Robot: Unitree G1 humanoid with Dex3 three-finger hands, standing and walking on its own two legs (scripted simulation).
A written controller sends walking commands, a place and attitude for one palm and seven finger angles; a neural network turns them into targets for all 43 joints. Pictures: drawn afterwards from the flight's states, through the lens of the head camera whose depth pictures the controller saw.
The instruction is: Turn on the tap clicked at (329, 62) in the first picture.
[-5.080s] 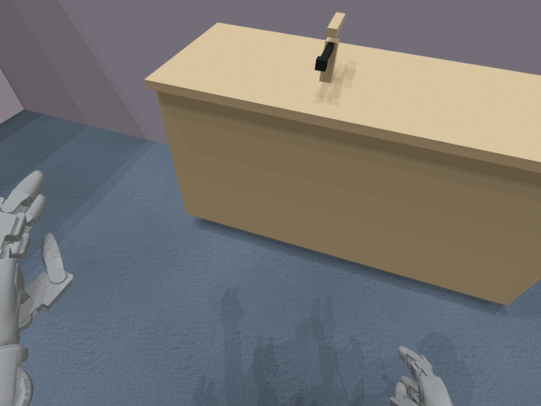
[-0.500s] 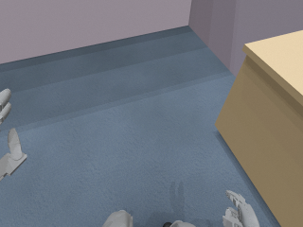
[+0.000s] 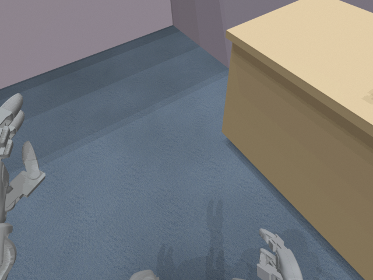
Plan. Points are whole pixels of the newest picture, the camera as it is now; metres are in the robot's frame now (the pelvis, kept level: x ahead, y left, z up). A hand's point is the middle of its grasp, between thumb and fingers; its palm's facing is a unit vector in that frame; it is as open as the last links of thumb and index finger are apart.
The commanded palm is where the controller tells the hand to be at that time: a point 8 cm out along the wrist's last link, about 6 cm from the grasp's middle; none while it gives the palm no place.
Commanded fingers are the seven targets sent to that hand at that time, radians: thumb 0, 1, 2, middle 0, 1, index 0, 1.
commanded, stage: turn to face it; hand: left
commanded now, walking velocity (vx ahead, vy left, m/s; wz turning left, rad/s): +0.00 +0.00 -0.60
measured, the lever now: out of the picture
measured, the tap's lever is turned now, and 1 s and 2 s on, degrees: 0 0 0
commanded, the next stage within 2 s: none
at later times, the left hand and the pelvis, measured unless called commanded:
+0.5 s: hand (86, 192) +0.20 +0.15 +0.19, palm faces +0.18 -0.89 -0.43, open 7.5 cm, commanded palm +0.17 +0.20 +0.20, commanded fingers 0.00 0.90 0.90 -0.20 -0.30 -0.20 -0.30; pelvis -0.07 -0.02 +0.01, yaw -17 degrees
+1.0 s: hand (192, 241) +0.15 +0.01 +0.20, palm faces -0.13 -0.85 -0.50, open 7.4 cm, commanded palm +0.14 +0.07 +0.20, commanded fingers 0.00 0.90 0.90 -0.20 -0.30 -0.20 -0.30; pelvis -0.15 -0.07 +0.01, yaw -35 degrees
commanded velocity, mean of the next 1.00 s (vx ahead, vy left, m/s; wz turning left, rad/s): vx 0.00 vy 0.00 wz -0.60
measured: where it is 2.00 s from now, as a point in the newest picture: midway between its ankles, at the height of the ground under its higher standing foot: outside the picture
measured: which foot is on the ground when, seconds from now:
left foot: up 0.00-0.36, down 0.38-0.66, up 0.68-1.00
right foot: down 0.00-0.40, up 0.42-0.62, down 0.64-1.00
